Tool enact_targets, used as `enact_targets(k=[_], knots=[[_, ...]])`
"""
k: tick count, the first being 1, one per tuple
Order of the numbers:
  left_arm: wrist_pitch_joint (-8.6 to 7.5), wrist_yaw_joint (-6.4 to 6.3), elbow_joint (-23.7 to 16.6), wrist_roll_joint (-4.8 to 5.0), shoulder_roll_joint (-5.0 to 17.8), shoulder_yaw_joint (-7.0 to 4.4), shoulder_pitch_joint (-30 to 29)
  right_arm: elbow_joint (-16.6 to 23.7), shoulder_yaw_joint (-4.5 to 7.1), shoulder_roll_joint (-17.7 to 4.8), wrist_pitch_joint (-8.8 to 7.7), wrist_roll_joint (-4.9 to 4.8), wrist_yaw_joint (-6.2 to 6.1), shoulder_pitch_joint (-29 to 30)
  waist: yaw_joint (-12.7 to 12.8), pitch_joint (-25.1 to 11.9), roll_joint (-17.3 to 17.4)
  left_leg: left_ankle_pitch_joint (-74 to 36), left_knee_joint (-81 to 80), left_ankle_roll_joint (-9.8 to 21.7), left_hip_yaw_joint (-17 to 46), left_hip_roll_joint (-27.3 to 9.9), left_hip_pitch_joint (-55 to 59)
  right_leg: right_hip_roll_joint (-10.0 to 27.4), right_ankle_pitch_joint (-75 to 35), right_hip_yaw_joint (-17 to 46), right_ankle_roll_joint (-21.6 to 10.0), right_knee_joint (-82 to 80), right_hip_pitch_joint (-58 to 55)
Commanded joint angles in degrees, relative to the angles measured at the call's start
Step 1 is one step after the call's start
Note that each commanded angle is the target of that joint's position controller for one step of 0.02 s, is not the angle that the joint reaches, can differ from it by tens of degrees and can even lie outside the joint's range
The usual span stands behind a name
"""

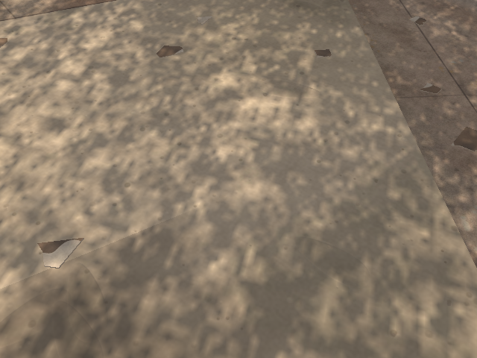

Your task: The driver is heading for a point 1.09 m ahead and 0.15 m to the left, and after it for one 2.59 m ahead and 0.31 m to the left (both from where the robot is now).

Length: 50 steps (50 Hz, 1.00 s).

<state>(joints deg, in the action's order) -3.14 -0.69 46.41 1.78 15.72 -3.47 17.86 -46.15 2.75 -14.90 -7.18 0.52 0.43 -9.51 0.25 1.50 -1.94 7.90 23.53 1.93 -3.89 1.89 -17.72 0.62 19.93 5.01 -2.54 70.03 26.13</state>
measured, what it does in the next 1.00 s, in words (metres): walks ahead: right foot, then left foot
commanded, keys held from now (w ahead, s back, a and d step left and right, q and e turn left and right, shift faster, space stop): w+e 0.10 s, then w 0.16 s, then w+q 0.74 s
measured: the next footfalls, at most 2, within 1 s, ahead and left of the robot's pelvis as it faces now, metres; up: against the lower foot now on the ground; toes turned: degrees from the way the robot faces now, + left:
right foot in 0.36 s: +0.34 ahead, -0.19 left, +0.00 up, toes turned -10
left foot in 0.92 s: +0.64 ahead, +0.05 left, +0.00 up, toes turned +12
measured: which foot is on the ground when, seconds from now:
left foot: down 0.00-0.38, up 0.40-0.90, down 0.92-1.00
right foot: up 0.00-0.34, down 0.36-0.92, up 0.94-1.00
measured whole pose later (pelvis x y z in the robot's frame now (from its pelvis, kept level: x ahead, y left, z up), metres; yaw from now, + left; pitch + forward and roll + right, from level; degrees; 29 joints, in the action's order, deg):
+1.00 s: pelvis +0.53 -0.04 -0.02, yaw +12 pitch +2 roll -1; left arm -5.5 -0.7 47.9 1.6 15.3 -3.7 15.8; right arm -42.3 4.5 -15.9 -3.1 -1.1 2.7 -7.8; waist 0.5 3.5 0.1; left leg 12.3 37.5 7.0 -3.1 3.7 -27.4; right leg 2.9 28.0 -1.8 0.9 68.2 14.0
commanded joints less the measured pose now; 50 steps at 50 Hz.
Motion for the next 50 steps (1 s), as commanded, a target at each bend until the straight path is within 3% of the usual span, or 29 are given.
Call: enact_targets(k=[1, 4, 7, 10, 13, 15, 16, 17, 18, 19, 20, 21, 22, 23, 24, 26, 30, 35, 40, 41, 43, 44, 45, 46, 47, 48, 49, 50], knots=[[0.27, 0.34, -4.8, 0.24, 1.7, -0.72, 1.4, 1.3, 1.41, -5.0, -0.85, -0.06, 0.18, -1.8, -0.1, -2.4, 6.1, -3.3, -14.6, 9.7, 14.5, -16.4, 9.4, 6.8, -3.4, 1.6, 0.3, -0.3, 10.6], [0.81, 0.36, -7.7, -0.43, 1.5, -0.48, -2.6, 0.0, 2.31, -7.3, -1.08, -0.38, 0.18, -2.6, -0.2, -0.5, 4.5, -9.4, -16.3, 10.9, 9.2, -17.4, 9.6, 7.9, -7.7, 1.6, 1.1, -5.7, 15.3], [0.13, 1.12, -9.3, -0.53, 1.1, -0.03, -6.3, -0.9, 2.56, -8.5, -0.53, -0.33, 0.08, -4.0, -1.3, -0.3, 4.0, -12.5, -16.2, 10.3, 3.8, -16.1, 11.1, 7.3, -16.1, 0.7, 1.0, -15.5, 15.1], [-0.63, 2.26, -11.1, -0.72, 0.3, 0.71, -12.6, -1.8, 2.45, -9.5, 0.19, -1.07, 0.15, -6.0, -3.4, 1.1, 3.8, -11.5, -15.7, 9.1, 0.0, -14.9, 11.3, 5.6, -21.1, -3.4, 0.5, -26.5, 11.4], [-0.77, 3.1, -13.5, -0.46, 1.1, 0.82, -17.4, -3.5, 2.71, -11.2, 1.18, -2.13, 0.24, -9.1, -4.5, 2.7, 4.8, -10.0, -14.4, 8.4, 0.6, -17.3, 15.9, 4.5, -17.3, -5.2, -0.6, -32.4, 11.0], [-1.01, 3.33, -14.5, -0.71, 2.4, 0.39, -17.8, -4.7, 2.66, -11.8, 2.16, -2.81, 0.25, -10.2, -3.2, 2.7, 6.0, -15.5, -11.0, 7.9, 2.1, -18.8, 18.8, 3.2, -11.4, -6.6, -2.1, -35.5, 8.6], [-1.25, 3.27, -13.9, -0.89, 3.7, -0.35, -14.5, -4.9, 2.59, -12.3, 2.6, -2.92, 0.2, -9.5, -0.5, 0.8, 6.8, -23.6, -6.6, 7.1, 1.8, -18.4, 19.0, 1.4, -10.5, -7.8, -3.1, -38.0, 2.8], [-1.43, 2.99, -11.4, -1.15, 6.0, -1.76, -6.3, -5.0, 2.24, -12.0, 2.96, -2.89, 0.14, -8.8, 4.2, -3.8, 6.4, -31.5, 3.0, 5.7, -0.3, -16.0, 16.8, -1.0, -13.1, -9.6, -4.3, -41.1, -9.0], [-1.31, 2.16, -8.7, -1.52, 10.2, -3.6, 3.9, -4.4, 1.24, -9.8, 2.73, -2.11, 0.01, -9.0, 8.5, -10.8, 4.6, -26.5, 16.8, 3.3, -1.8, -12.9, 7.3, 2.5, -15.8, -5.5, -6.3, -39.0, -26.2], [-1.06, 1.22, -8.0, -2.85, 17.3, -5.02, 10.5, -2.2, -0.95, -2.8, 1.73, -0.88, 0.5, -13.3, 7.3, -19.6, -9.5, 4.6, 41.1, -0.9, -2.5, -4.2, -15.7, 20.0, -10.7, 20.6, -14.2, -41.7, -47.7], [-1.34, 1.22, -8.2, -2.72, 14.3, -4.07, 12.0, -3.5, -0.6, -4.8, 0.34, -2.12, 0.64, -13.8, 8.0, -26.6, -10.1, 25.5, 51.8, -0.8, 9.7, -0.7, -21.3, 25.5, -10.3, 36.9, -17.2, -50.4, -48.2], [-1.65, 1.62, -7.9, -2.56, 10.6, -2.79, 8.5, -2.4, 0.95, -8.9, 0.21, -4.16, 0.7, -9.9, 7.2, -17.6, -6.3, 22.1, 54.6, -0.2, 11.4, -3.5, -26.2, 23.4, -11.3, 27.0, -14.0, -50.8, -41.6], [-1.86, 1.83, -8.0, -1.93, 8.1, -2.05, 4.2, -1.4, 0.93, -8.4, 0.44, -3.93, 0.5, -6.9, 5.1, -11.5, -5.1, 17.0, 52.1, 0.0, 9.7, -6.5, -26.4, 20.8, -13.9, 17.8, -11.8, -51.6, -33.8], [-2.12, 2.12, -7.9, -1.7, 5.7, -1.45, 0.0, -1.6, 1.12, -7.6, 1.03, -2.87, 0.11, -5.8, 3.0, -7.9, -3.3, 12.7, 48.8, -0.3, 9.1, -8.5, -24.3, 17.9, -15.3, 11.7, -10.1, -53.6, -26.9], [-2.69, 2.31, -7.9, -1.76, 3.8, -1.02, -2.7, -2.1, 1.58, -7.3, 2.11, -2.41, -0.14, -6.9, 0.9, -5.8, -4.8, 9.1, 46.4, -0.5, 9.5, -10.1, -20.9, 15.6, -16.2, 6.6, -8.7, -56.0, -21.9], [-3.85, 2.26, -6.7, -2.34, 3.1, -1.24, -4.3, -3.1, 1.42, -4.7, 3.83, -2.63, 0.0, -9.4, -1.1, -4.7, -4.3, 4.7, 45.7, -0.9, 9.3, -10.3, -16.9, 14.4, -19.3, 1.5, -8.7, -59.6, -17.4], [-4.41, 0.87, -3.8, -3.02, 3.9, -1.89, -2.3, -1.4, 1.66, -3.3, 4.86, -2.35, -0.23, -5.4, -1.0, -0.6, -2.1, -3.1, 39.1, -1.5, 11.4, -9.5, -22.9, 14.0, -24.2, -6.4, -8.2, -62.0, -18.6], [-3.72, -0.39, -1.7, -2.52, 6.3, -2.59, -0.5, 1.8, 0.98, -1.8, 4.47, -1.52, 1.35, 3.0, 1.5, 2.8, -0.9, -12.3, 23.4, -0.9, 7.6, -8.5, -24.3, 14.7, -22.9, -12.6, -7.0, -63.4, -22.2], [-2.04, -0.78, 0.7, -1.38, 7.8, -3.26, 2.9, 6.3, 0.46, -1.4, 4.31, -1.68, 3.18, 10.3, 3.8, 5.4, -0.2, -6.8, 16.2, 1.6, 2.8, -7.9, -26.9, 17.2, -27.7, -16.0, -6.1, -59.7, -30.8], [-1.63, -0.81, 0.8, -1.16, 8.2, -3.38, 2.6, 7.0, 0.56, -1.6, 4.32, -1.77, 3.51, 10.7, 3.4, 5.1, -0.6, -4.3, 15.3, 2.4, 1.4, -7.1, -25.7, 17.4, -32.0, -16.8, -5.6, -57.8, -31.9], [-0.9, -1.06, 0.5, -0.83, 10.1, -3.76, 1.2, 7.8, 1.41, -3.2, 4.5, -1.98, 3.76, 8.3, 1.0, 1.8, -2.6, 1.2, 15.0, 4.6, -2.5, -3.3, -18.2, 17.0, -51.5, -18.4, -4.3, -50.8, -32.6], [-0.45, -1.22, 0.3, -0.64, 11.0, -3.93, 0.3, 7.2, 2.3, -4.8, 4.65, -2.21, 3.66, 3.9, -1.7, -1.2, -3.7, 3.8, 15.2, 5.9, -4.1, -0.8, -12.0, 16.5, -60.5, -19.0, -3.6, -44.1, -32.3], [-0.05, -1.27, 0.0, -0.28, 11.6, -3.93, -1.1, 5.6, 3.85, -7.5, 4.68, -2.39, 3.3, -4.0, -6.5, -5.6, -3.3, 2.0, 11.8, 7.8, -4.8, 1.9, -0.7, 14.8, -63.1, -20.1, -2.2, -33.2, -29.2], [-0.34, -1.41, -0.6, -0.53, 11.0, -3.53, -1.1, 3.3, 6.02, -11.9, 5.03, -2.2, 2.15, -13.1, -10.8, -10.5, 0.0, -0.6, 8.8, 10.3, 0.9, 1.0, 16.2, 12.3, -51.2, -20.1, 0.4, -17.4, -18.1], [-1.57, -0.7, -3.2, -3.25, 1.4, -0.86, 3.5, 2.9, 7.06, -18.4, 5.11, -2.27, 1.16, -13.7, -4.4, -13.3, 16.9, -0.5, 6.5, 18.5, 29.2, -14.2, 34.2, 2.2, 6.3, -17.1, 4.1, 4.0, 7.0], [-4.41, 0.11, -5.1, -0.98, 3.2, -0.3, 1.5, 5.1, 6.12, -16.9, 4.04, -1.45, 1.59, -15.2, -5.7, -24.6, 13.5, 10.5, -5.2, 26.0, 54.5, -21.9, 42.1, -3.6, 15.7, -1.5, 4.1, 14.2, 16.6], [-5.82, 0.63, -6.7, 1.3, 6.9, -1.25, -6.0, 4.6, 5.1, -12.6, 3.4, -1.05, 1.79, -14.3, -7.8, -17.6, 7.9, 8.5, -7.7, 21.7, 47.4, -20.4, 38.8, -0.2, 10.0, 1.3, 2.5, 13.7, 22.6], [-6.39, 0.48, -7.3, 1.02, 6.5, -0.94, -7.5, 5.0, 4.46, -10.1, 2.96, -1.65, 1.73, -10.8, -5.6, -11.4, 5.0, 4.1, -7.1, 19.3, 39.0, -18.0, 30.5, 2.5, 4.5, 0.9, 1.3, 8.7, 22.2]])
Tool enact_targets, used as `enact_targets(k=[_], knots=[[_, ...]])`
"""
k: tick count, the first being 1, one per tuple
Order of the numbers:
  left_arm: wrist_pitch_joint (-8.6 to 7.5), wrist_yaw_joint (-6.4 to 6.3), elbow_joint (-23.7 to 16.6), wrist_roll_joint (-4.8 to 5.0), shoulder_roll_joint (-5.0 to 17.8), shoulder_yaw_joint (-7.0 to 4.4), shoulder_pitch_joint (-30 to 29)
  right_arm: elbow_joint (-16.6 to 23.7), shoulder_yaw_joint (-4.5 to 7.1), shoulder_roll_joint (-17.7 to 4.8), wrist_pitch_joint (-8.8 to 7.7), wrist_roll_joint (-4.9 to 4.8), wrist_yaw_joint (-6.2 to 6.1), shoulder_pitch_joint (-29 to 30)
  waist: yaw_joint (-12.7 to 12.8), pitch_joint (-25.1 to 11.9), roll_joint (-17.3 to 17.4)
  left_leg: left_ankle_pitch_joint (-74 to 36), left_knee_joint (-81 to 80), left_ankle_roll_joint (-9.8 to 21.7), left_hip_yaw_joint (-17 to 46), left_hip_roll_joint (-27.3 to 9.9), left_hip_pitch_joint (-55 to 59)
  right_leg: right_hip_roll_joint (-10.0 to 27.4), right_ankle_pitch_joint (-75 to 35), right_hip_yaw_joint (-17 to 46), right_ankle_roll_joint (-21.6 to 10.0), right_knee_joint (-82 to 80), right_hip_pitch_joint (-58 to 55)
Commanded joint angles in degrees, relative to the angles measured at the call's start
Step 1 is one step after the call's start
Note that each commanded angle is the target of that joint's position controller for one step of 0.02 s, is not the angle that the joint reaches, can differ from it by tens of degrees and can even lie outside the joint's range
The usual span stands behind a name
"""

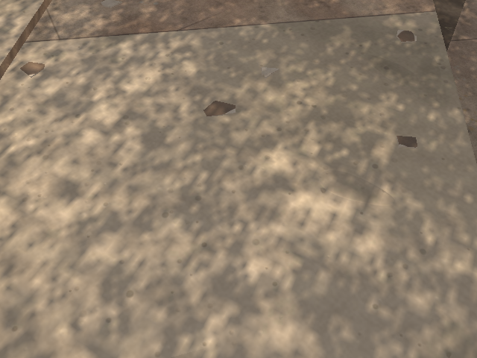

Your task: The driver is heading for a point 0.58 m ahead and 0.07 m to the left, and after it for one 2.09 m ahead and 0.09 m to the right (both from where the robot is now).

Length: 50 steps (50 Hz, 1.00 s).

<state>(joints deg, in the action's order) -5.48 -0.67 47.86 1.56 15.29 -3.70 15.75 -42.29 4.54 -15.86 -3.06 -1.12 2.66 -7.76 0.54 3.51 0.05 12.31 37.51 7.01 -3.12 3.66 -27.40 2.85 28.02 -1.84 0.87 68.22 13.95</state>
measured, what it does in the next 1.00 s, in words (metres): walks ahead, turning left: right foot, then left foot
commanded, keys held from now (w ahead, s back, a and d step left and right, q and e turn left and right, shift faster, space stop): w+q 0.56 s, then w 0.08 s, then w+e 0.36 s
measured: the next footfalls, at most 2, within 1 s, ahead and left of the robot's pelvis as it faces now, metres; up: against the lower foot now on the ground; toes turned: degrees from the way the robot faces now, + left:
right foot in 0.40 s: +0.43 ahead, -0.10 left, +0.00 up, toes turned +18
left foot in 0.90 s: +0.56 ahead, +0.24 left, +0.00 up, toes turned +21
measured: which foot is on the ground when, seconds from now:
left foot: down 0.00-0.40, up 0.42-0.88, down 0.90-1.00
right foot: up 0.00-0.38, down 0.40-0.92, up 0.94-1.00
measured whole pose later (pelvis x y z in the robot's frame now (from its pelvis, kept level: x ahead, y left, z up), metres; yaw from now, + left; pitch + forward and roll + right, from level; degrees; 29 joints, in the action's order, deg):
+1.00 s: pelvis +0.51 +0.11 +0.01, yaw +18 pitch +3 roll +0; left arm -3.9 0.3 48.9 2.1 17.0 -3.2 21.2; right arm -36.9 2.3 -13.6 -4.9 0.3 1.2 -6.5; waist 2.6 1.1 -1.6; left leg 11.4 31.7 1.4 -2.5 -0.8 -23.0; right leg 1.8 25.4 2.5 -0.4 63.5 20.7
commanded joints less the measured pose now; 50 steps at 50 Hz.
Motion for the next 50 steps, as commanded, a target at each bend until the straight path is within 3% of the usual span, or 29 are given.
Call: enact_targets(k=[1, 2, 3, 7, 11, 14, 17, 19, 20, 21, 22, 23, 24, 25, 26, 28, 31, 33, 35, 37, 39, 42, 43, 44, 45, 46, 47, 48, 50], knots=[[-3.94, -0.09, -7.8, -0.4, 6.9, -0.92, -5.2, 2.2, 1.98, -7.0, -1.28, -0.17, -0.55, -7.8, -2.9, -9.8, -0.6, -6.4, -21.0, 12.1, 31.7, -17.2, 31.1, 2.6, -6.8, 7.5, -2.0, 5.5, 30.2], [-3.29, -0.26, -7.5, -1.5, 7.8, -1.54, -4.1, 3.4, 1.38, -5.3, -1.33, 0.32, -0.77, -5.0, -0.8, -8.5, -0.2, -11.8, -22.0, 11.3, 27.5, -15.3, 24.8, 3.9, -8.8, 7.8, -1.6, 2.0, 25.6], [-2.42, -0.13, -7.5, -1.81, 7.8, -1.79, -3.3, 4.0, 1.22, -5.1, -1.33, 0.67, -0.99, -4.2, 0.4, -7.8, 0.3, -14.1, -23.2, 11.0, 25.7, -14.2, 21.2, 4.4, -9.9, 7.6, -1.1, -0.2, 22.7], [-0.64, -0.31, -9.7, -2.68, 4.7, -0.99, -7.3, 3.6, 1.99, -8.2, -1.56, 0.18, -2.39, -7.1, 0.1, -5.1, 0.8, -22.3, -24.7, 10.2, 19.1, -11.3, 14.3, 3.0, -17.2, 4.9, 2.1, -12.4, 22.4], [-0.95, 0.44, -11.9, -2.17, 2.9, 0.0, -16.0, 3.0, 2.02, -8.4, -0.69, -0.34, -3.27, -10.4, -3.5, -4.2, 4.2, -15.6, -22.9, 6.3, 16.5, -7.6, 12.8, -1.0, -31.3, 4.0, 2.5, -30.6, 18.4], [-1.57, 1.26, -13.4, -1.3, 4.1, -0.22, -20.1, 2.3, 2.05, -8.6, -0.22, -0.54, -3.4, -13.0, -5.2, -3.9, 5.5, -11.2, -20.6, 5.6, 20.5, -9.2, 15.2, -2.7, -32.7, 4.6, 2.0, -36.5, 16.5], [-2.53, 1.94, -13.9, -1.09, 6.3, -1.09, -19.8, 2.3, 2.09, -8.4, 0.3, -0.56, -3.79, -13.4, -4.2, -4.2, 6.6, -9.4, -15.9, 4.7, 26.1, -11.3, 20.2, -3.3, -27.2, 6.0, 0.3, -40.4, 14.7], [-3.12, 1.76, -12.6, -1.11, 7.6, -2.08, -13.4, 3.2, 1.97, -7.8, 0.58, -0.42, -3.8, -11.3, -0.4, -6.1, 8.1, -13.7, -10.8, 3.0, 27.2, -10.1, 20.2, -3.8, -25.0, 4.7, -2.0, -43.6, 6.1], [-3.41, 1.39, -11.6, -1.87, 9.5, -2.95, -6.9, 4.1, 1.17, -5.6, 0.38, -0.09, -3.54, -10.3, 2.9, -11.2, 6.8, -15.3, -2.0, 1.1, 24.7, -7.1, 17.1, -0.2, -25.4, 7.0, -4.5, -43.2, -5.3], [-3.19, 0.82, -10.9, -2.47, 13.0, -3.79, 2.8, 5.6, -0.09, -2.4, 0.15, 1.19, -3.45, -10.7, 6.1, -20.0, -0.9, -2.8, 15.0, -1.3, 18.8, -2.7, 8.3, 10.5, -23.1, 18.1, -8.1, -42.3, -21.4], [-2.49, 1.47, -8.5, -2.81, 15.8, -4.46, 5.8, 6.8, -0.75, -0.6, -0.31, -1.06, -3.42, -19.8, 1.2, -24.5, -22.1, 23.0, 31.2, -4.3, 14.1, 2.7, -12.3, 21.6, -9.4, 45.7, -17.1, -48.4, -35.8], [-2.17, 1.57, -10.1, -1.65, 9.5, -3.14, 3.7, 4.7, 0.3, -7.0, -0.1, -1.66, -3.62, -18.6, 2.8, -18.7, -13.2, 19.6, 38.1, -5.1, 15.4, -2.2, -18.4, 21.1, 2.0, 45.9, -15.5, -50.5, -31.8], [-1.66, 1.21, -10.5, -1.37, 6.4, -2.27, 1.4, 5.6, 1.04, -9.6, 0.3, -0.94, -3.51, -12.1, 4.2, -11.7, -7.2, 13.8, 39.2, -5.5, 13.5, -4.0, -19.4, 18.5, -0.3, 35.8, -12.9, -51.0, -24.5], [-1.24, 1.18, -10.6, -1.87, 5.9, -1.77, -1.2, 6.3, 1.02, -8.7, 0.56, -0.21, -3.5, -9.2, 3.0, -7.9, -2.9, 9.8, 37.9, -5.9, 11.9, -5.9, -17.1, 16.1, -7.9, 28.9, -11.7, -52.1, -17.1], [-1.04, 1.19, -10.1, -2.04, 5.1, -1.5, -2.8, 7.1, 1.2, -7.9, 0.59, 0.27, -3.23, -7.4, 2.0, -5.0, -2.9, 7.4, 35.3, -6.0, 11.8, -7.5, -15.9, 13.8, -13.5, 23.9, -11.4, -53.5, -12.1], [-1.41, 1.15, -9.2, -2.18, 4.6, -1.34, -3.6, 7.3, 1.0, -5.6, 1.12, -0.59, -2.62, -8.6, 0.3, -4.1, -5.9, 5.4, 32.5, -6.0, 10.5, -9.4, -12.2, 11.3, -18.3, 16.6, -10.9, -56.3, -7.2], [-2.12, 1.48, -6.8, -1.89, 6.4, -1.87, -1.6, 8.1, 0.17, -2.9, 1.42, -0.08, -2.71, -6.5, 0.1, -3.1, -4.4, 3.2, 26.6, -6.7, 10.1, -9.5, -13.3, 11.5, -24.8, 11.8, -13.0, -58.9, -5.9], [-2.0, 1.58, -5.4, -1.75, 7.5, -2.08, -0.7, 8.5, -0.39, -2.2, 1.02, 0.3, -2.6, -4.3, 0.3, -3.1, -3.4, -0.9, 20.0, -6.9, 9.9, -9.6, -14.0, 11.4, -28.3, 9.5, -13.8, -59.5, -7.2], [-1.32, 1.57, -4.5, -0.89, 8.1, -2.0, -0.6, 9.0, -0.99, -1.6, 0.11, 0.72, -1.97, -0.6, 0.9, -2.5, -3.2, -6.5, 11.4, -6.8, 6.9, -10.0, -12.2, 9.8, -30.5, 7.0, -13.3, -59.6, -7.2], [-0.6, 1.53, -3.8, -0.2, 9.2, -2.07, 1.0, 9.7, -1.48, -1.0, -0.85, 0.63, -1.34, 4.1, 2.6, -1.5, -3.3, -10.1, 3.6, -7.2, 4.4, -8.7, -8.4, 8.4, -31.0, 5.2, -12.5, -58.9, -6.2], [-0.02, 1.53, -2.6, 0.07, 10.5, -2.24, 4.0, 10.7, -1.5, -1.3, -1.46, 0.12, -0.74, 7.6, 4.0, -1.1, -3.7, -10.1, -1.0, -7.5, 3.4, -7.2, -6.0, 9.3, -30.5, 6.3, -12.3, -57.7, -7.3], [0.95, 1.26, -1.5, 0.46, 11.7, -2.46, 5.3, 11.3, -0.63, -3.8, -2.27, -0.33, -0.27, 7.7, 2.3, -1.7, -5.9, -6.6, -6.9, -6.0, 3.9, -5.7, -1.6, 11.7, -30.6, 9.5, -11.0, -53.8, -10.5], [1.27, 1.07, -1.4, 0.59, 12.0, -2.45, 4.5, 10.4, -0.04, -4.8, -2.5, -0.21, -0.38, 4.5, -0.2, -3.2, -6.2, -7.1, -9.6, -5.0, 3.1, -4.7, 4.1, 11.3, -33.7, 9.2, -10.0, -50.7, -9.9], [1.31, 0.91, -1.2, 0.55, 10.9, -2.0, 4.6, 8.4, 1.22, -7.1, -2.55, 0.25, -0.9, -1.9, -3.4, -7.0, -5.4, -7.7, -11.2, -3.6, 2.4, -3.6, 14.5, 8.8, -39.8, 7.3, -8.4, -43.5, -7.8], [1.04, 0.88, -2.1, -0.27, 8.0, -0.84, 3.9, 6.7, 2.54, -10.4, -2.48, 1.23, -1.67, -11.1, -7.9, -14.0, -3.4, -9.0, -9.3, -0.8, 7.7, -9.7, 29.4, 5.6, -34.0, 4.6, -5.9, -30.2, -0.1], [0.26, 0.81, -4.1, -1.14, 1.6, 1.06, 7.9, 6.3, 3.7, -16.0, -1.87, 2.8, -2.43, -17.0, -7.3, -22.3, 10.6, -5.0, -10.7, 5.9, 29.7, -25.6, 49.3, -2.1, -9.0, 0.4, -1.6, -8.5, 20.9], [-0.39, 0.84, -3.8, 0.24, 4.2, 0.65, 8.9, 5.7, 2.89, -13.2, -1.73, 2.5, -2.24, -18.4, -7.8, -26.3, 14.5, 2.1, -17.1, 9.8, 43.5, -29.1, 48.6, -3.1, 5.6, 7.8, -1.4, 2.5, 28.0], [-0.3, 0.88, -4.4, 1.4, 8.2, -0.65, 6.0, 5.4, 1.68, -9.4, -1.78, 1.62, -2.07, -15.5, -7.2, -17.7, 10.8, 4.5, -18.2, 8.0, 35.9, -27.0, 42.8, -0.3, 2.3, 8.9, -1.6, 6.3, 32.4], [0.5, 0.69, -5.3, 0.36, 7.7, -0.85, 1.2, 4.9, 0.3, -5.0, -2.08, 1.21, -1.69, -8.7, -4.1, -8.7, 6.9, 1.3, -22.0, 5.3, 23.1, -22.0, 29.4, 3.4, -6.0, 7.0, -1.7, 3.1, 30.6]])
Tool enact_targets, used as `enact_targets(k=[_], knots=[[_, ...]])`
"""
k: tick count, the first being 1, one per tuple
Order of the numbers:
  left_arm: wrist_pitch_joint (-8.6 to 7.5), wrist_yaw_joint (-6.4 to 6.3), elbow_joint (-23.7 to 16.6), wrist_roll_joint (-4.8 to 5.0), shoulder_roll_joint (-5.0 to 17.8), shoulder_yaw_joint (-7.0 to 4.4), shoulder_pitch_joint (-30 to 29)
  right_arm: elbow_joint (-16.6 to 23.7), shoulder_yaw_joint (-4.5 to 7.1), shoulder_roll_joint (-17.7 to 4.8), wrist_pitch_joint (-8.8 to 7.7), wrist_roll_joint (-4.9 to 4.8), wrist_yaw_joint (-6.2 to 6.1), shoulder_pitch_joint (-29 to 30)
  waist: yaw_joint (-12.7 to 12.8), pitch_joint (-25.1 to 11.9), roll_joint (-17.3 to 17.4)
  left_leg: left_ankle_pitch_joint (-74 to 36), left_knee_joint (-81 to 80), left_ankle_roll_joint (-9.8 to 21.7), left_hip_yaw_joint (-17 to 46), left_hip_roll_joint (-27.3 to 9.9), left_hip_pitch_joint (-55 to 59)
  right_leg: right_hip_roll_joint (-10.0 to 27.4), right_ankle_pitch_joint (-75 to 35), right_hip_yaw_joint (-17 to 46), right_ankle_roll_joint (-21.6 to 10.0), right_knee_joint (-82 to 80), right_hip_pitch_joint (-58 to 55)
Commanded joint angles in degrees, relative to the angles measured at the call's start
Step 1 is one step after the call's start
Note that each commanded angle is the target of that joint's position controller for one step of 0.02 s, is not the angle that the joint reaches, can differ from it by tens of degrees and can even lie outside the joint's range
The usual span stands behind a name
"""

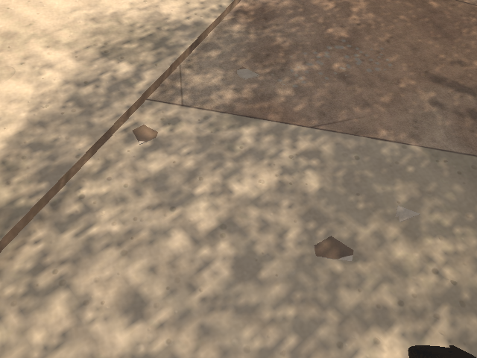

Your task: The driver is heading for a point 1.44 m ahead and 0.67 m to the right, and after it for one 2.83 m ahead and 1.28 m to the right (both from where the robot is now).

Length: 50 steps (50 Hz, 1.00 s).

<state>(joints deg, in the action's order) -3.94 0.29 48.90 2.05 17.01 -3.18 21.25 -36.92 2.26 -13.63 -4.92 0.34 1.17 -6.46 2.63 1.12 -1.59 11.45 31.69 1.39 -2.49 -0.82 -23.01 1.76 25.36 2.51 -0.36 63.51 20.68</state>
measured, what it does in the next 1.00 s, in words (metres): walks ahead, turning right: right foot, then left foot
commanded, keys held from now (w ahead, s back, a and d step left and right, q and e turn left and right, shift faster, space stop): w+e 1.00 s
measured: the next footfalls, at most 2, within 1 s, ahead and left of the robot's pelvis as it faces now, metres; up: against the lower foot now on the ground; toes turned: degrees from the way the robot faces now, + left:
right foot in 0.42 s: +0.34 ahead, -0.18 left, +0.00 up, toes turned -17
left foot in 0.90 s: +0.67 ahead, -0.10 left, +0.00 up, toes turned -35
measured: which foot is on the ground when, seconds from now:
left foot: down 0.00-0.42, up 0.44-0.88, down 0.90-1.00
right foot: up 0.00-0.40, down 0.42-0.90, up 0.92-1.00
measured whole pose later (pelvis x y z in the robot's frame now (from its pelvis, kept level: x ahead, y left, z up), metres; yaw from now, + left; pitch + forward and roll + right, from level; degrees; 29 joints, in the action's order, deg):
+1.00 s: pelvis +0.53 -0.14 +0.00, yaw -35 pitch +2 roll +1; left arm -1.4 -0.8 41.1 1.7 17.3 -3.8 20.0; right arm -39.9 3.2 -15.2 -6.4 0.4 1.0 -6.6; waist 1.7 0.4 -2.2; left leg 10.0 30.1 1.2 -0.9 1.9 -22.0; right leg -3.2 25.6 7.3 -1.4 65.3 20.3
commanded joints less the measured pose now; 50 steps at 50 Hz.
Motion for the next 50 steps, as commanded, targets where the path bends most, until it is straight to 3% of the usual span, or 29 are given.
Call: enact_targets(k=[1, 3, 6, 11, 16, 18, 19, 20, 21, 22, 23, 24, 25, 26, 27, 28, 30, 33, 35, 38, 42, 44, 45, 46, 47, 48, 49, 50], knots=[[-0.24, -0.29, -6.2, -0.48, 5.5, -1.71, -3.9, -0.6, 2.2, -5.7, -0.68, -0.03, -0.05, -7.5, -4.3, -4.1, 9.3, -1.3, -18.4, 10.1, 18.3, -15.9, 20.0, 5.8, -6.2, 3.3, -0.4, 5.6, 20.9], [1.24, -0.09, -6.0, -0.24, 3.1, -1.4, -2.9, -1.5, 2.58, -5.8, -1.55, 0.24, -0.1, -5.4, -2.2, -2.2, 8.5, -6.7, -21.8, 10.1, 12.7, -15.3, 14.8, 6.3, -9.5, 3.3, 0.3, 4.1, 17.5], [2.17, -0.09, -7.5, -0.62, 2.1, -1.32, -5.7, -3.4, 3.36, -7.3, -2.16, 0.56, -0.81, -5.8, -1.7, -0.2, 5.5, -13.2, -23.6, 10.3, 6.0, -15.4, 14.7, 6.3, -15.3, 4.1, 1.2, -0.7, 20.2], [1.81, 1.68, -10.4, -0.95, 0.6, -0.4, -14.4, -5.6, 4.22, -10.2, -1.45, 0.13, -1.81, -8.0, -4.6, 2.2, 4.4, -13.7, -24.2, 8.2, -3.3, -14.2, 16.8, 5.3, -27.5, 0.2, 0.5, -16.9, 18.5], [1.98, 3.14, -14.2, -0.87, 1.7, -0.47, -21.1, -7.8, 5.18, -12.7, 0.15, -1.37, -1.92, -11.1, -6.4, 4.3, 4.4, -16.6, -20.8, 6.4, -6.6, -16.6, 25.0, 4.0, -21.3, -3.7, -2.6, -24.8, 18.9], [2.19, 3.36, -14.9, -1.01, 3.2, -1.26, -19.6, -8.0, 5.61, -14.4, 0.92, -1.82, -2.07, -10.6, -4.5, 2.0, 6.0, -33.4, -14.2, 5.2, -8.4, -16.7, 27.1, 0.8, -15.4, -7.0, -4.8, -25.8, 13.6], [2.36, 3.24, -14.2, -0.98, 4.7, -2.18, -15.4, -7.9, 5.78, -15.2, 1.42, -2.1, -2.19, -10.1, -1.8, -1.1, 6.7, -43.2, -7.1, 4.4, -9.6, -16.0, 27.1, -1.8, -13.1, -9.0, -6.2, -26.3, 7.3], [2.44, 2.84, -11.9, -0.77, 7.3, -3.84, -6.5, -7.7, 5.53, -14.9, 1.87, -2.38, -2.32, -9.3, 3.2, -5.6, 5.7, -46.9, 4.7, 2.7, -11.6, -13.8, 23.8, -5.1, -15.9, -10.2, -8.2, -30.1, -5.0], [2.95, 1.74, -9.3, -0.66, 12.2, -6.06, 3.4, -6.9, 4.62, -12.8, 1.6, -1.26, -2.6, -10.3, 7.2, -11.0, 1.1, -33.4, 21.8, -0.2, -11.8, -11.5, 10.5, -1.9, -18.2, -2.1, -11.1, -31.0, -23.0], [2.6, 1.24, -9.7, -0.17, 19.3, -6.93, 1.6, -3.2, 1.85, -4.1, 0.18, 1.14, -2.04, -14.9, -0.1, -14.5, -15.5, 19.5, 42.6, -4.2, -7.3, 0.2, -15.9, 13.1, -8.8, 31.2, -21.5, -37.4, -40.0], [1.55, 1.6, -11.9, -0.7, 15.2, -5.48, 3.4, -2.7, 2.02, -7.9, -2.13, -0.95, -1.35, -9.9, 4.0, -22.8, -8.6, 23.2, 49.1, -3.2, 7.0, 1.7, -21.7, 17.5, -1.7, 46.0, -24.0, -46.3, -43.4], [0.7, 1.85, -11.1, -1.16, 11.5, -4.45, 1.9, -1.1, 2.77, -10.8, -3.13, -3.09, -0.93, -4.4, 4.7, -15.1, -5.1, 17.7, 48.7, -1.9, 7.5, -0.7, -26.7, 16.3, -6.0, 38.2, -20.9, -47.3, -39.3], [0.31, 1.77, -11.3, -0.85, 9.8, -3.91, -1.1, -1.1, 2.38, -10.0, -3.69, -2.4, -1.21, -3.7, 2.4, -10.4, -1.7, 12.7, 44.0, -0.9, 7.4, -3.3, -25.1, 13.8, -11.0, 31.0, -19.0, -46.7, -31.4], [0.33, 1.58, -12.1, -0.94, 7.8, -3.27, -5.4, -1.9, 2.64, -10.2, -3.71, -0.76, -1.67, -3.9, -0.2, -7.3, 0.3, 9.5, 39.0, -1.1, 7.5, -5.2, -21.0, 11.6, -16.9, 25.4, -17.3, -46.7, -23.2], [0.3, 1.31, -13.3, -1.68, 6.3, -2.66, -8.0, -2.2, 3.09, -10.8, -3.11, -0.12, -1.71, -5.0, -2.3, -6.2, -0.6, 7.5, 36.1, -1.3, 8.0, -6.3, -16.5, 10.1, -21.8, 22.1, -16.8, -47.9, -17.4], [0.26, 1.12, -13.9, -1.97, 6.0, -2.58, -9.0, -2.2, 3.22, -10.7, -2.35, 0.08, -1.59, -5.6, -3.4, -5.7, -0.9, 6.5, 34.0, -1.8, 7.8, -6.4, -14.0, 9.2, -24.2, 20.8, -16.9, -49.1, -14.2], [-0.06, 0.56, -13.5, -1.66, 6.9, -2.82, -8.5, -2.0, 2.85, -9.0, -1.2, 0.53, -1.58, -5.3, -3.9, -4.6, -0.2, 4.5, 29.2, -3.3, 6.5, -5.7, -12.6, 8.1, -29.5, 17.3, -17.3, -50.2, -9.9], [0.05, -0.55, -12.4, -1.15, 8.5, -3.28, -5.9, -0.3, 1.87, -6.8, -0.75, 0.75, -1.52, 0.8, -2.1, -2.1, -0.7, -6.0, 16.8, -5.0, 5.7, -3.9, -12.4, 5.2, -29.1, 13.0, -15.3, -50.6, -6.7], [0.4, -0.92, -11.8, -0.9, 8.6, -3.32, -4.4, 0.5, 1.35, -5.8, -0.99, 0.42, -1.04, 5.1, -0.3, -1.4, -2.2, -13.2, 7.8, -5.2, 5.4, -1.9, -9.7, 3.5, -24.8, 11.8, -13.5, -50.0, -5.6], [0.82, -1.09, -10.6, -0.56, 9.0, -3.5, -1.4, 1.8, 1.36, -6.5, -1.54, -0.53, -0.24, 9.7, 1.6, -0.7, -3.1, -16.6, 1.0, -5.0, 5.8, 0.2, -6.5, 4.3, -20.4, 14.4, -12.5, -48.5, -6.5], [1.51, -1.41, -10.1, -0.56, 8.5, -3.52, -0.6, 2.2, 2.47, -9.2, -2.54, -0.88, 0.44, 8.9, 0.3, -1.1, -5.1, -9.5, -3.6, -2.7, 7.3, 0.8, -3.4, 6.5, -19.1, 21.0, -11.0, -42.1, -12.3], [1.81, -1.37, -10.7, -0.77, 6.8, -3.02, -2.1, 0.3, 3.6, -10.6, -3.06, -0.66, 0.04, 1.3, -3.9, -4.0, -5.8, -8.0, -7.0, -0.1, 5.8, 0.9, 7.6, 3.8, -23.0, 20.8, -8.8, -35.5, -11.4], [1.61, -1.12, -11.7, -1.29, 3.7, -1.86, -2.7, -0.5, 4.46, -13.1, -3.32, 0.37, -0.42, -6.2, -7.5, -10.6, -2.6, -6.6, -5.7, 3.2, 11.6, -6.0, 20.9, 0.7, -20.7, 17.3, -6.7, -22.9, -6.3], [1.15, -1.21, -13.1, -0.22, 0.3, -0.78, 3.8, -1.9, 5.77, -18.1, -2.72, 1.43, -0.7, -13.7, -6.7, -19.6, 12.5, 4.3, -8.3, 12.0, 34.1, -19.2, 42.2, -7.4, -3.6, 8.8, -2.1, -3.1, 12.8], [0.91, -1.33, -13.2, 0.33, 3.8, -0.93, 5.2, -2.6, 5.19, -15.1, -2.23, -0.04, -0.2, -14.6, -6.5, -19.3, 18.7, 17.7, -13.5, 14.2, 48.6, -23.9, 43.8, -5.1, 8.5, 8.2, -1.1, 7.5, 23.2], [1.16, -1.29, -12.8, 0.35, 8.2, -2.14, 0.8, -1.8, 4.01, -10.8, -1.88, -0.48, -0.4, -11.8, -7.5, -11.3, 11.8, 20.9, -14.9, 11.9, 41.8, -21.8, 37.0, -2.2, 3.7, 8.6, -0.7, 11.6, 26.2], [1.53, -1.3, -13.5, -0.29, 8.6, -2.33, -3.1, -1.4, 3.43, -9.3, -1.34, -0.16, -0.63, -9.1, -7.1, -6.6, 7.6, 15.2, -15.2, 9.9, 33.5, -19.4, 30.2, -0.2, -0.6, 6.2, -0.4, 11.9, 25.3], [1.61, -1.11, -14.3, -0.92, 7.9, -2.43, -5.4, -1.8, 2.94, -8.1, -1.05, 0.09, -0.7, -7.0, -6.1, -2.8, 6.1, 8.5, -16.7, 9.3, 27.4, -17.0, 23.8, 1.3, -3.7, 5.7, -0.2, 9.3, 24.0]])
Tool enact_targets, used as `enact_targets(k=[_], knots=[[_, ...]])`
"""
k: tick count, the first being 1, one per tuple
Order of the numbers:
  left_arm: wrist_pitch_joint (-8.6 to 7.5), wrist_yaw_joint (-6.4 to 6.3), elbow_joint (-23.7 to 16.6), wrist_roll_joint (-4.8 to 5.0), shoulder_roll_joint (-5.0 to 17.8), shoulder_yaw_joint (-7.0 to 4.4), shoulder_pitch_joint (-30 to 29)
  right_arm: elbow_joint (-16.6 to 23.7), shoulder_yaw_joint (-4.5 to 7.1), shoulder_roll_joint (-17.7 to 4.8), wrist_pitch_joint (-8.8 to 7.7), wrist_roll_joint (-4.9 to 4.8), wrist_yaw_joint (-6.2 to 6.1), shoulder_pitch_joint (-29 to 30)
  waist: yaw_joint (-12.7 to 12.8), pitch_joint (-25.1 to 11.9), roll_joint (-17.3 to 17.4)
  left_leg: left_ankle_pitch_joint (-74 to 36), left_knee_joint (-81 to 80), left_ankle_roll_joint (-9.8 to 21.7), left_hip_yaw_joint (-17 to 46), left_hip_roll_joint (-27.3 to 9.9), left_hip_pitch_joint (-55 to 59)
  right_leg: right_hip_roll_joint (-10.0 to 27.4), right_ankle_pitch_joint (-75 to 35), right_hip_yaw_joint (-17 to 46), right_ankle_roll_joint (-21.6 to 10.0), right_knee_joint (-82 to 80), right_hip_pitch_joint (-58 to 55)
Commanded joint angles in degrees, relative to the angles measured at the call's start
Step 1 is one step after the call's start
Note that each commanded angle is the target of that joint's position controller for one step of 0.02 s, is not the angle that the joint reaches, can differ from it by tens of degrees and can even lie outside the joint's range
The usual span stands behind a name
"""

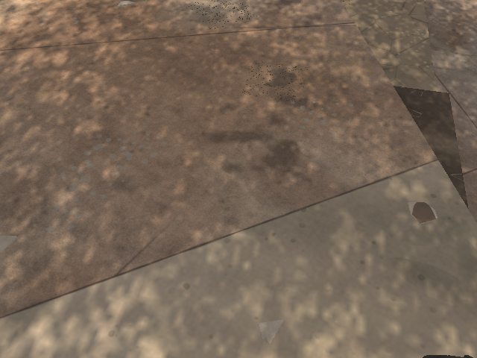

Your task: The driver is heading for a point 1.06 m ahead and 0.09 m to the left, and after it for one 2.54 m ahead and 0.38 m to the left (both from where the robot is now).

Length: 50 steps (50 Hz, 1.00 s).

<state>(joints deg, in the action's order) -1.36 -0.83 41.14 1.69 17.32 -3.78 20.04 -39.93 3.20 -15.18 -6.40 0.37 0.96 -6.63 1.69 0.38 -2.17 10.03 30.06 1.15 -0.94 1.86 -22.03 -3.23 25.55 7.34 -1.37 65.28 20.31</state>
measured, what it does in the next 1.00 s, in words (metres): walks ahead: right foot, then left foot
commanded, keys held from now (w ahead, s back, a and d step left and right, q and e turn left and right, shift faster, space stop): w+e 0.14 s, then w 0.20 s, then w+q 0.66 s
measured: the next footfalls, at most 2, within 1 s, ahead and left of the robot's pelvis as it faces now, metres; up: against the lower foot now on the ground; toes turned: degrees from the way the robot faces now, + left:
right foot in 0.40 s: +0.35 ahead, -0.19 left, +0.00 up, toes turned -12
left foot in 0.94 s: +0.66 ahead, +0.04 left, +0.00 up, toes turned +8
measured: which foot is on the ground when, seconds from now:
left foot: down 0.00-0.42, up 0.44-0.92, down 0.94-1.00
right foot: up 0.00-0.38, down 0.40-0.96, up 0.98-1.00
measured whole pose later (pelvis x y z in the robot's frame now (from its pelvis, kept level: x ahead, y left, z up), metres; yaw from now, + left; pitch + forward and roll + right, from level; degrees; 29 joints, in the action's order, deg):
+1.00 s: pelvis +0.54 -0.05 -0.02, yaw +7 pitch +1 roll -1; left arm -3.4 -0.9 47.0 0.7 16.2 -4.1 16.3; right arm -41.0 4.0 -16.8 -2.2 -1.3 2.7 -6.2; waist 1.0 3.9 0.7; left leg 10.7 38.5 6.1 -2.6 2.2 -29.1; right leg 3.5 29.2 -5.0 1.7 58.0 8.3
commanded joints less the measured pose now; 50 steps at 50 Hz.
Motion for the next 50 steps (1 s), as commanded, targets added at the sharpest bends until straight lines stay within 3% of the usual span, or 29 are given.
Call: enact_targets(k=[1, 3, 6, 11, 14, 16, 18, 19, 20, 21, 22, 23, 24, 25, 26, 28, 31, 35, 39, 42, 44, 45, 46, 47, 48, 49, 50], knots=[[-0.74, 0.32, -6.8, -0.55, 6.8, -2.0, -4.6, 0.9, 1.58, -5.5, 0.38, 0.37, -0.64, -5.7, -3.8, -0.7, 7.8, 5.4, -16.4, 8.8, 21.2, -17.9, 19.0, 8.0, -6.0, 0.8, 0.7, 5.4, 22.1], [-0.09, 0.78, -6.9, 0.05, 4.4, -1.62, -3.8, 0.1, 1.64, -5.4, 0.01, 0.16, -0.66, -5.2, -2.7, 0.0, 9.0, 0.6, -18.9, 8.8, 14.9, -16.2, 15.3, 9.1, -7.6, -0.7, 0.9, 2.9, 19.6], [0.37, 0.89, -8.3, -0.37, 2.8, -1.07, -6.4, -1.7, 2.43, -7.8, -0.46, 0.0, -0.74, -6.0, -2.7, 0.9, 6.9, -6.6, -21.1, 10.2, 9.1, -17.2, 15.5, 10.0, -11.8, -1.1, 1.9, -2.5, 21.9], [-0.81, 2.1, -9.3, -0.61, 0.6, 0.16, -13.3, -4.2, 2.5, -9.6, 0.22, -0.47, -0.63, -8.2, -4.9, 1.9, 5.2, -12.9, -21.6, 9.1, -0.2, -15.0, 16.8, 8.6, -24.5, -3.9, 1.3, -19.5, 18.3], [-1.41, 3.09, -11.0, -0.44, 0.3, 0.61, -18.9, -6.2, 2.73, -11.2, 0.99, -1.48, -0.52, -11.5, -6.7, 3.8, 5.1, -12.6, -21.5, 8.8, -1.6, -16.1, 19.4, 7.4, -24.9, -6.7, 0.4, -27.1, 16.3], [-1.56, 3.53, -12.1, -0.39, 1.2, 0.45, -20.8, -7.5, 2.93, -12.2, 1.69, -2.11, -0.46, -13.0, -6.4, 4.5, 5.8, -16.1, -20.0, 8.4, -1.3, -18.0, 23.1, 6.7, -21.1, -7.5, -1.0, -30.3, 15.9], [-1.7, 3.62, -12.1, -0.9, 2.8, -0.3, -18.9, -8.5, 3.04, -13.3, 2.44, -2.68, -0.59, -13.2, -3.8, 2.7, 7.4, -30.3, -14.6, 7.5, -1.7, -18.5, 25.4, 4.5, -16.3, -9.4, -3.1, -33.3, 9.9], [-1.8, 3.41, -10.4, -1.22, 4.5, -1.35, -12.8, -9.0, 2.82, -13.6, 2.82, -2.99, -0.69, -12.6, 0.4, -1.1, 7.6, -39.3, -7.2, 6.5, -3.1, -17.1, 24.3, 2.7, -17.8, -10.9, -4.5, -36.3, 0.3], [-1.73, 2.82, -7.5, -1.41, 7.5, -2.93, -3.6, -9.2, 2.09, -12.2, 2.85, -2.79, -0.85, -12.9, 4.9, -6.6, 7.0, -39.8, 3.6, 4.7, -4.8, -14.5, 18.3, 2.3, -21.1, -10.8, -6.1, -37.0, -14.6], [-1.28, 1.59, -5.6, -2.04, 12.9, -4.39, 7.1, -7.4, 0.35, -8.2, 2.38, -0.72, -0.74, -12.9, 8.5, -15.9, -1.3, -17.3, 23.5, 2.2, -5.6, -10.8, 3.3, 15.5, -25.8, 4.1, -10.0, -34.1, -34.2], [-1.4, 1.47, -6.1, -2.44, 15.7, -4.08, 5.9, -6.4, -1.35, -2.7, 1.17, -0.93, -0.19, -18.8, 3.3, -23.7, -13.1, 24.3, 40.6, -0.4, 1.2, -1.0, -14.3, 28.3, -16.8, 30.7, -18.2, -42.1, -44.9], [-1.8, 1.68, -6.2, -2.25, 10.3, -3.01, 5.4, -7.2, 0.56, -9.9, 0.53, -2.88, 0.03, -13.9, 6.5, -20.9, -5.6, 23.3, 45.6, -0.1, 8.0, -3.3, -18.8, 27.0, -12.8, 29.2, -16.4, -45.1, -40.4], [-2.16, 1.71, -5.4, -1.88, 8.2, -2.16, 2.2, -5.3, 1.05, -10.7, 0.4, -3.8, 0.14, -9.7, 5.1, -11.6, -5.5, 18.4, 44.9, 0.2, 6.4, -5.8, -22.2, 24.6, -15.7, 18.9, -14.0, -46.1, -33.2], [-2.51, 1.88, -5.0, -1.65, 6.1, -1.53, -1.2, -5.4, 0.94, -9.6, 0.6, -3.04, -0.16, -8.1, 3.0, -7.5, -2.6, 13.5, 41.8, 0.0, 5.7, -8.2, -20.5, 21.7, -18.9, 12.5, -12.3, -47.8, -25.9], [-2.87, 2.09, -4.9, -1.8, 4.4, -1.14, -4.3, -5.7, 1.21, -9.1, 1.14, -2.2, -0.34, -8.2, 1.0, -4.4, -3.1, 9.8, 39.1, -0.5, 5.6, -9.5, -18.2, 19.6, -20.9, 7.8, -11.3, -50.0, -20.1], [-4.12, 2.11, -4.3, -2.31, 2.8, -1.03, -7.0, -7.0, 1.1, -6.8, 2.91, -2.37, -0.45, -11.5, -1.9, -3.2, -3.9, 5.1, 37.8, -1.3, 6.1, -10.5, -12.7, 18.2, -23.2, 2.2, -10.8, -54.4, -13.8], [-5.29, 1.58, -2.3, -2.76, 3.5, -1.54, -7.6, -6.2, 0.99, -4.9, 4.32, -2.19, -0.8, -9.7, -2.9, 0.2, -1.8, 0.2, 34.1, -2.4, 7.1, -10.3, -15.4, 18.0, -28.1, -4.6, -10.6, -57.6, -11.4], [-5.21, 0.63, -0.2, -2.77, 4.8, -1.96, -6.6, -4.4, 0.61, -3.8, 3.97, -1.7, 0.12, -4.1, -1.5, 2.5, -1.0, -11.7, 20.4, -2.3, 6.0, -9.2, -16.9, 16.4, -29.5, -12.3, -8.8, -58.7, -13.4], [-4.36, 0.02, 2.0, -1.9, 6.9, -2.7, -3.2, -1.2, -0.2, -2.7, 3.79, -1.43, 1.61, 3.7, 1.6, 5.3, 0.6, -14.2, 10.6, -0.5, 2.0, -8.4, -17.6, 18.4, -30.5, -16.0, -8.0, -58.5, -18.4], [-2.99, -0.16, 3.5, -0.94, 8.0, -3.23, -1.9, 1.3, -0.07, -3.5, 3.83, -1.47, 2.63, 6.5, 1.9, 5.7, 0.1, -8.4, 7.3, 1.7, -0.3, -7.3, -19.0, 20.1, -37.0, -17.6, -7.0, -54.5, -25.0], [-2.06, -0.52, 3.5, -0.63, 9.7, -3.64, -2.8, 2.1, 0.73, -5.0, 4.05, -1.55, 2.98, 4.7, -0.2, 2.8, -1.7, -2.6, 6.9, 3.9, -3.8, -4.0, -13.5, 20.1, -55.1, -19.2, -5.6, -47.8, -27.2], [-1.52, -0.76, 3.3, -0.44, 10.5, -3.81, -3.4, 1.7, 1.53, -6.4, 4.26, -1.69, 2.92, 1.1, -2.5, 0.1, -2.8, 0.5, 7.3, 5.2, -5.6, -1.6, -8.2, 19.8, -64.3, -19.8, -4.8, -41.7, -27.4], [-1.01, -0.9, 3.1, -0.2, 10.9, -3.77, -4.5, 0.2, 2.94, -8.7, 4.38, -1.91, 2.6, -6.2, -6.8, -3.8, -2.5, 0.0, 5.1, 7.0, -6.6, 1.0, 1.7, 18.2, -67.8, -21.0, -3.5, -31.4, -24.9], [-1.17, -1.14, 2.7, -0.41, 9.9, -3.23, -4.3, -2.1, 5.01, -12.6, 4.74, -1.94, 1.64, -15.6, -11.4, -8.8, 0.0, -2.7, 2.1, 9.3, -2.7, 1.3, 17.9, 15.7, -58.6, -21.4, -1.0, -16.7, -15.4], [-2.22, -0.67, 0.0, -2.75, 2.4, -1.05, 0.0, -2.6, 6.52, -19.3, 5.02, -2.23, 0.52, -17.7, -6.9, -12.5, 15.1, 1.3, -0.5, 17.9, 25.0, -13.1, 37.1, 6.7, -12.2, -20.0, 3.2, 5.0, 9.4], [-4.68, 0.08, -1.0, -1.79, 2.2, -0.02, -1.1, -0.2, 5.59, -18.4, 3.96, -1.68, 1.0, -17.5, -6.9, -22.3, 13.2, 9.4, -10.9, 24.8, 50.5, -21.0, 45.3, -0.4, 9.9, -5.1, 3.3, 15.2, 20.2], [-6.14, 0.85, -2.6, 0.58, 6.4, -1.11, -8.1, -0.4, 4.39, -14.1, 3.22, -1.27, 1.3, -16.5, -9.2, -16.8, 7.8, 8.8, -13.7, 21.1, 44.1, -19.9, 42.6, 3.1, 5.5, -1.1, 1.9, 15.9, 26.0]])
